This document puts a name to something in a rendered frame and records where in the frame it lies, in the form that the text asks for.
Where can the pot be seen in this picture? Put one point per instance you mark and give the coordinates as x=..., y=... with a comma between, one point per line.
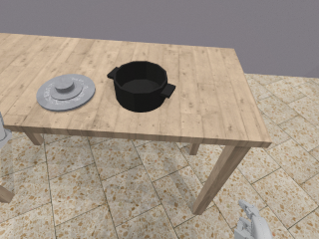
x=141, y=86

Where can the right robot hand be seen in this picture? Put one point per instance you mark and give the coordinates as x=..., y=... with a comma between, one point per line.
x=256, y=228

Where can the lid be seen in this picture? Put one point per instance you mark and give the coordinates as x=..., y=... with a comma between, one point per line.
x=51, y=100

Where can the left robot hand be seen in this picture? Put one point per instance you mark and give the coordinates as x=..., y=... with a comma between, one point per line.
x=5, y=135

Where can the knob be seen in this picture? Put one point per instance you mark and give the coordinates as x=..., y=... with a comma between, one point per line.
x=64, y=85

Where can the table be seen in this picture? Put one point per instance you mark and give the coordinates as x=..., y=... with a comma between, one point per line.
x=212, y=102

